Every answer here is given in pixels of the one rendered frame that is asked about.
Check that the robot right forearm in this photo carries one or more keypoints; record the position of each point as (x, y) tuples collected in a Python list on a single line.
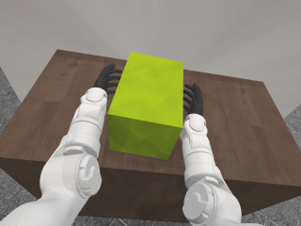
[(197, 154)]

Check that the right robot upper arm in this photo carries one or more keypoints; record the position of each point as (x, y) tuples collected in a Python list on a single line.
[(208, 205)]

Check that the right robot hand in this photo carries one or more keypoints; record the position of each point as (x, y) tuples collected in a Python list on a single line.
[(196, 104)]

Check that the carton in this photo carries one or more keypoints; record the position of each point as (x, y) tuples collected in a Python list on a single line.
[(146, 113)]

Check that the left robot hand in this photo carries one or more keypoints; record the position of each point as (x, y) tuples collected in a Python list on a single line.
[(104, 77)]

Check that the pedestal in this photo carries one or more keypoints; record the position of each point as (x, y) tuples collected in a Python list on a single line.
[(252, 145)]

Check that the left robot upper arm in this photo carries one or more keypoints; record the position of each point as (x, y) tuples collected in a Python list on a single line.
[(66, 184)]

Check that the robot left forearm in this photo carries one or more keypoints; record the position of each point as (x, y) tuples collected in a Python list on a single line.
[(86, 126)]

